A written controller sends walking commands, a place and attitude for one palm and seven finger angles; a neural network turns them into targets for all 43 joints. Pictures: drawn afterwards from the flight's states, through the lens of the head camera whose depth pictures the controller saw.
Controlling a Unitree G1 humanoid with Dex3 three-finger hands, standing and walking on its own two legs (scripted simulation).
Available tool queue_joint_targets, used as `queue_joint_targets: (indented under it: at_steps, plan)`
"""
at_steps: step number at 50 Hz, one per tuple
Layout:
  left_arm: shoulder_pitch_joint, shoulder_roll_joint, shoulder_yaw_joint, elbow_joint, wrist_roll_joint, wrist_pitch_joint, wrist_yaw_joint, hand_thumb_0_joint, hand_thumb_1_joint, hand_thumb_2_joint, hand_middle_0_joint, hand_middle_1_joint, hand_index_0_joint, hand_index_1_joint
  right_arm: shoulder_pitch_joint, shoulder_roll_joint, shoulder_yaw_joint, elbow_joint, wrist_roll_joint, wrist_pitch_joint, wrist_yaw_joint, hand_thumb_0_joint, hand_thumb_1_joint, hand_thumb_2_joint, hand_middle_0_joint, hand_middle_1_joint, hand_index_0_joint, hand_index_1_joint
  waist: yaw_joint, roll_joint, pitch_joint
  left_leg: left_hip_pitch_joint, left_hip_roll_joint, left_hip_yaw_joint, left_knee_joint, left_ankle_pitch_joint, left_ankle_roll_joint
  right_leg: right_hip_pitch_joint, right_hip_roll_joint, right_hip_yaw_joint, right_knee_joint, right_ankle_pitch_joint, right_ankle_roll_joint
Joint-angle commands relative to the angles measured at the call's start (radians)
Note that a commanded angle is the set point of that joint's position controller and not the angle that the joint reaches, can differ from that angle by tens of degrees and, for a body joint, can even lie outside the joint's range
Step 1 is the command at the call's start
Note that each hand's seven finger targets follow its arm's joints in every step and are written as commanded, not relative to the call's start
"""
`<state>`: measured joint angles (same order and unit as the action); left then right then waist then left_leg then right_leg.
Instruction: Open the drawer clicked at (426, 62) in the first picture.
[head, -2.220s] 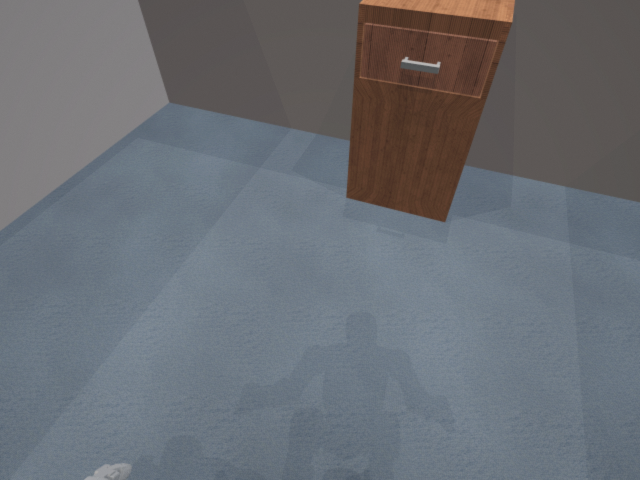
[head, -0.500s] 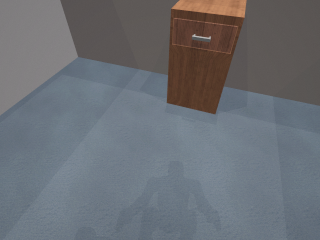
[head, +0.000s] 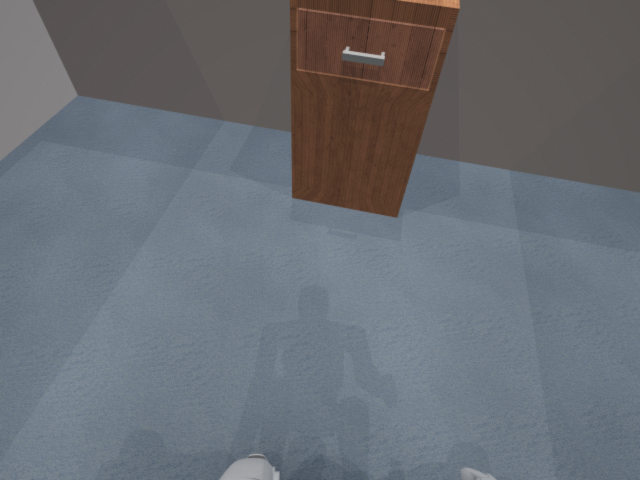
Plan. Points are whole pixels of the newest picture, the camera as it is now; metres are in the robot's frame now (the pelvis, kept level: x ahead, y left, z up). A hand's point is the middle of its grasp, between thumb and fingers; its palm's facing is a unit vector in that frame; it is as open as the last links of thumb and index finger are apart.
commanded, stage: walk to a spot facing it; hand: left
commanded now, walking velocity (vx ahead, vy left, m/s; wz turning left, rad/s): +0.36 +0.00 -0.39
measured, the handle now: (364, 55) +1.25 +0.00 -0.07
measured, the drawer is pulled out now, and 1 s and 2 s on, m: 0.00 0.00 0.00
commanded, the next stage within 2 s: turn to face it in 0.76 s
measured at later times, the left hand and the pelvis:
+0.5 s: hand (266, 318) +0.38 +0.14 -0.15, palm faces -0.31 -0.92 -0.23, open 7.4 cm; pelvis +0.20 -0.01 +0.00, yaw -15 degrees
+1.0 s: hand (266, 290) +0.46 +0.15 -0.19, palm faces -0.29 -0.94 -0.16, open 7.3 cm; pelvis +0.42 -0.03 +0.00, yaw -21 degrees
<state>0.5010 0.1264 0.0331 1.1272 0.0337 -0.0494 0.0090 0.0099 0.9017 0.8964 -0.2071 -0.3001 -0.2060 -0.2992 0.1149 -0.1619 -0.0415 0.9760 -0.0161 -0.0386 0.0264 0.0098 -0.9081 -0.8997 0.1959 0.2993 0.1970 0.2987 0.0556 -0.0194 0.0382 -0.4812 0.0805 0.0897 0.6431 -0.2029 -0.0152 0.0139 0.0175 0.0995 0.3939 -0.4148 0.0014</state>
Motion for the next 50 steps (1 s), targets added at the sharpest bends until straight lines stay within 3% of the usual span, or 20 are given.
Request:
queue_joint_targets:
  at_steps: [1, 2, 3, 5, 8, 16, 22, 24, 25, 26, 27, 29, 32, 40, 43, 44, 45, 46, 48, 50]
  plan:
    - [0.043, 0.092, 0.045, -0.081, -0.027, -0.012, -0.006, 0.0, 0.9, 0.9, -0.2, -0.3, -0.2, -0.3, 0.422, -0.299, -0.074, 0.054, -0.022, -0.044, -0.044, 0.0, -0.9, -0.9, 0.2, 0.3, 0.2, 0.3, -0.175, 0.33, -0.227, 0.745, 0.37, -0.485, -0.265, -0.079, 0.148, -0.559, 0.042, -0.107, 0.694, -0.051, -0.045]
    - [-0.019, 0.103, 0.042, -0.113, -0.017, -0.019, -0.007, 0.0, 0.9, 0.9, -0.2, -0.3, -0.2, -0.3, 0.408, -0.291, -0.065, 0.049, -0.012, -0.029, -0.04, 0.0, -0.9, -0.9, 0.2, 0.3, 0.2, 0.3, -0.166, 0.272, -0.176, 0.611, 0.441, -0.597, -0.397, -0.278, 0.204, -0.611, 0.02, -0.069, 0.857, -0.156, -0.058]
    - [-0.087, 0.098, 0.039, -0.123, -0.012, -0.013, -0.007, 0.0, 0.9, 0.9, -0.2, -0.3, -0.2, -0.3, 0.32, -0.234, -0.055, 0.036, -0.008, -0.031, -0.043, 0.0, -0.9, -0.9, 0.2, 0.3, 0.2, 0.3, -0.148, 0.235, -0.098, 0.494, 0.42, -0.561, -0.445, -0.403, 0.189, -0.668, -0.034, -0.058, 0.948, -0.079, -0.059]
    - [-0.152, 0.092, 0.045, -0.131, 0.001, 0.006, -0.027, 0.0, 0.9, 0.9, -0.2, -0.3, -0.2, -0.3, 0.206, -0.13, -0.031, 0.013, -0.012, -0.038, -0.045, 0.0, -0.9, -0.9, 0.2, 0.3, 0.2, 0.3, -0.094, 0.134, 0.065, 0.262, 0.348, -0.393, -0.478, -0.387, 0.157, -0.67, -0.11, -0.067, 0.942, 0.04, -0.048]
    - [-0.106, 0.059, 0.046, -0.129, 0.005, 0.042, -0.039, 0.0, 0.9, 0.9, -0.2, -0.3, -0.2, -0.3, 0.166, -0.1, -0.023, 0.016, -0.011, -0.055, -0.05, 0.0, -0.9, -0.9, 0.2, 0.3, 0.2, 0.3, -0.028, 0.145, 0.039, 0.171, 0.267, -0.135, -0.474, -0.197, 0.126, -0.583, -0.134, -0.097, 0.831, 0.128, -0.027]
    - [-0.357, 0.082, 0.048, -0.235, 0.006, 0.055, -0.057, 0.0, 0.9, 0.9, -0.2, -0.3, -0.2, -0.3, 0.25, -0.143, -0.038, 0.044, -0.014, -0.057, -0.043, 0.0, -0.9, -0.9, 0.2, 0.3, 0.2, 0.3, -0.071, 0.098, 0.075, 0.332, 0.274, 0.025, -0.484, -0.008, 0.15, -0.621, -0.156, -0.16, 0.435, 0.237, 0.005]
    - [-0.429, 0.103, 0.043, -0.26, 0.004, 0.035, -0.056, 0.0, 0.9, 0.9, -0.2, -0.3, -0.2, -0.3, 0.309, -0.177, -0.037, 0.065, -0.022, -0.036, -0.038, 0.0, -0.9, -0.9, 0.2, 0.3, 0.2, 0.3, -0.088, 0.103, 0.04, 0.439, 0.27, 0.108, -0.308, 0.297, 0.114, -0.455, -0.068, -0.255, 0.228, 0.157, -0.036]
    - [-0.19, 0.168, 0.058, -0.186, 0.007, 0.017, -0.046, 0.0, 0.9, 0.9, -0.2, -0.3, -0.2, -0.3, 0.282, -0.182, -0.032, 0.059, -0.011, -0.032, -0.032, 0.0, -0.9, -0.9, 0.2, 0.3, 0.2, 0.3, 0.033, 0.032, -0.088, 0.329, 0.203, 0.201, 0.055, 0.481, 0.055, -0.087, -0.017, -0.274, 0.119, 0.215, -0.079]
    - [-0.044, 0.288, 0.09, -0.147, 0.009, 0.003, -0.032, 0.0, 0.9, 0.9, -0.2, -0.3, -0.2, -0.3, 0.289, -0.132, -0.021, 0.03, 0.003, -0.033, -0.021, 0.0, -0.9, -0.9, 0.2, 0.3, 0.2, 0.3, 0.088, -0.174, -0.216, 0.046, 0.117, 0.233, 0.381, 0.142, 0.005, 0.208, -0.263, 0.051, 0.059, 0.194, -0.162]
    - [0.036, 0.374, 0.103, -0.122, -0.017, 0.003, -0.021, 0.0, 0.9, 0.9, -0.2, -0.3, -0.2, -0.3, 0.23, -0.104, -0.011, -0.019, 0.007, -0.038, -0.026, 0.0, -0.9, -0.9, 0.2, 0.3, 0.2, 0.3, 0.089, -0.245, -0.259, -0.2, -0.002, 0.125, 0.638, -0.382, -0.023, 0.325, -0.457, 0.414, -0.039, 0.403, -0.269]
    - [0.004, 0.376, 0.103, -0.127, -0.024, 0.003, -0.012, 0.0, 0.9, 0.9, -0.2, -0.3, -0.2, -0.3, 0.159, -0.13, -0.019, -0.025, 0.008, -0.038, -0.029, 0.0, -0.9, -0.9, 0.2, 0.3, 0.2, 0.3, 0.099, -0.189, -0.244, -0.232, 0.044, -0.008, 0.719, -0.344, -0.008, 0.239, -0.452, 0.396, -0.064, 0.388, -0.275]
    - [-0.165, 0.267, 0.073, -0.161, -0.022, 0.0, -0.003, 0.0, 0.9, 0.9, -0.2, -0.3, -0.2, -0.3, 0.138, -0.12, -0.024, -0.007, -0.004, -0.027, -0.029, 0.0, -0.9, -0.9, 0.2, 0.3, 0.2, 0.3, 0.009, -0.012, -0.085, -0.217, 0.11, -0.059, 0.67, -0.165, -0.01, 0.012, -0.37, 0.2, -0.104, 0.305, -0.219]
    - [-0.245, 0.199, 0.047, -0.162, -0.011, -0.016, -0.002, 0.0, 0.9, 0.9, -0.2, -0.3, -0.2, -0.3, 0.239, -0.076, -0.02, 0.039, -0.016, 0.008, -0.024, 0.0, -0.9, -0.9, 0.2, 0.3, 0.2, 0.3, -0.081, -0.082, -0.017, -0.069, 0.109, -0.02, 0.5, -0.094, -0.036, -0.234, -0.274, 0.005, -0.154, 0.336, -0.166]
    - [-0.19, 0.217, 0.05, -0.114, -0.008, -0.019, -0.005, 0.0, 0.9, 0.9, -0.2, -0.3, -0.2, -0.3, 0.105, -0.056, -0.017, -0.017, -0.006, -0.011, -0.001, 0.0, -0.9, -0.9, 0.2, 0.3, 0.2, 0.3, -0.05, -0.112, 0.013, 0.047, 0.052, 0.031, 0.063, -0.024, -0.027, -0.22, -0.249, -0.004, -0.134, 0.27, -0.161]
    - [-0.199, 0.209, 0.052, -0.108, -0.016, -0.007, -0.004, 0.0, 0.9, 0.9, -0.2, -0.3, -0.2, -0.3, 0.192, -0.095, -0.022, 0.017, -0.007, -0.026, -0.013, 0.0, -0.9, -0.9, 0.2, 0.3, 0.2, 0.3, -0.102, -0.045, 0.014, 0.288, 0.012, 0.06, -0.115, 0.053, -0.019, -0.291, -0.192, -0.037, 0.005, 0.291, -0.115]
    - [-0.188, 0.178, 0.047, -0.105, -0.017, -0.002, -0.005, 0.0, 0.9, 0.9, -0.2, -0.3, -0.2, -0.3, 0.314, -0.149, -0.032, 0.052, -0.011, -0.032, -0.022, 0.0, -0.9, -0.9, 0.2, 0.3, 0.2, 0.3, -0.144, 0.093, -0.056, 0.439, 0.062, -0.022, -0.177, 0.092, 0.002, -0.325, -0.129, -0.089, 0.208, 0.29, -0.079]
    - [-0.126, 0.116, 0.037, -0.112, -0.027, 0.002, -0.008, 0.0, 0.9, 0.9, -0.2, -0.3, -0.2, -0.3, 0.402, -0.25, -0.05, 0.068, -0.025, -0.035, -0.031, 0.0, -0.9, -0.9, 0.2, 0.3, 0.2, 0.3, -0.149, 0.338, -0.132, 0.581, 0.298, -0.303, -0.264, 0.194, 0.102, -0.479, -0.014, -0.211, 0.491, 0.005, -0.022]
    - [-0.142, 0.12, 0.027, -0.122, -0.023, 0.001, 0.0, 0.0, 0.9, 0.9, -0.2, -0.3, -0.2, -0.3, 0.43, -0.261, -0.044, 0.087, -0.019, -0.022, -0.04, 0.0, -0.9, -0.9, 0.2, 0.3, 0.2, 0.3, -0.16, 0.407, -0.151, 0.576, 0.386, -0.454, -0.361, 0.226, 0.165, -0.545, 0.011, -0.162, 0.708, -0.214, -0.013]
    - [-0.215, 0.125, 0.03, -0.114, -0.017, 0.001, -0.002, 0.0, 0.9, 0.9, -0.2, -0.3, -0.2, -0.3, 0.301, -0.179, -0.021, 0.065, -0.011, -0.02, -0.051, 0.0, -0.9, -0.9, 0.2, 0.3, 0.2, 0.3, -0.119, 0.212, -0.024, 0.403, 0.339, -0.367, -0.357, 0.326, 0.204, -0.591, -0.086, -0.114, 0.824, -0.098, -0.009]
    - [-0.196, 0.091, 0.019, -0.084, -0.014, 0.01, -0.007, 0.0, 0.9, 0.9, -0.2, -0.3, -0.2, -0.3, 0.217, -0.117, 0.002, 0.057, -0.006, -0.035, -0.055, 0.0, -0.9, -0.9, 0.2, 0.3, 0.2, 0.3, -0.061, 0.124, -0.008, 0.317, 0.249, -0.196, -0.355, 0.527, 0.159, -0.506, -0.129, -0.116, 0.725, 0.0, 0.021]
